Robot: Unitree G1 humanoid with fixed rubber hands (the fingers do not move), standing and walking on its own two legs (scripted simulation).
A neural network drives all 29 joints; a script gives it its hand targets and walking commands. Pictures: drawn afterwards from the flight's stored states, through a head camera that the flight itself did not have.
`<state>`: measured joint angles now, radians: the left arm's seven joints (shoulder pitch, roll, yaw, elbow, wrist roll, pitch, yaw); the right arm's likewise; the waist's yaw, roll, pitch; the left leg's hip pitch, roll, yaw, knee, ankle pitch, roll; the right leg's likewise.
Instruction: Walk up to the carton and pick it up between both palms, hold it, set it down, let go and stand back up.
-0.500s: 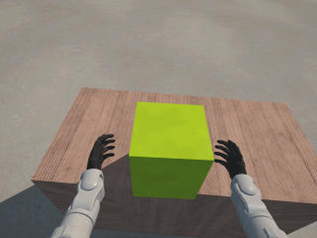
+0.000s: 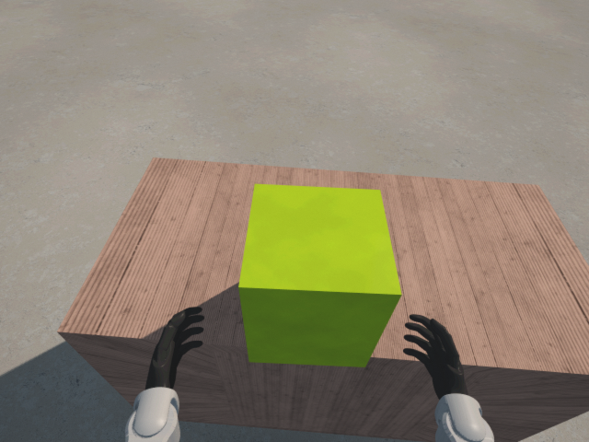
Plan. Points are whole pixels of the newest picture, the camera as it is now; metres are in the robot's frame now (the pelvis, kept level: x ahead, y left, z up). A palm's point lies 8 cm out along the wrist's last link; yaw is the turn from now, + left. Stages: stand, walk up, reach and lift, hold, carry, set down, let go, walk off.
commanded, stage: set down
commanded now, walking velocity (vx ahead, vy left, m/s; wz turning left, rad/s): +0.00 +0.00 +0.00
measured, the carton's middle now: (312, 279) +0.40 -0.02 -0.04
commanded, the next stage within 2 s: let go in 1.26 s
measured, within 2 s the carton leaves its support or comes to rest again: neither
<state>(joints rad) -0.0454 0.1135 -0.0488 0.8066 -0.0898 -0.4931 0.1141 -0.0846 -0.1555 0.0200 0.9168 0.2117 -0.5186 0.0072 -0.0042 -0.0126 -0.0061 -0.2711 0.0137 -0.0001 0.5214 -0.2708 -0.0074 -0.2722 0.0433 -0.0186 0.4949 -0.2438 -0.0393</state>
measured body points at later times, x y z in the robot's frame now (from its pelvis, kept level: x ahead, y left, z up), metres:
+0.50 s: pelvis +0.01 -0.01 +0.00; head +0.01 +0.01 +0.45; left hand +0.22 +0.20 -0.06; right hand +0.21 -0.21 -0.06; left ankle +0.00 +0.12 -0.74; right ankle +0.01 -0.09 -0.74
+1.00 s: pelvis +0.03 +0.01 +0.01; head +0.00 +0.03 +0.46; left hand +0.19 +0.23 -0.08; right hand +0.18 -0.21 -0.07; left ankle +0.00 +0.12 -0.74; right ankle +0.01 -0.09 -0.74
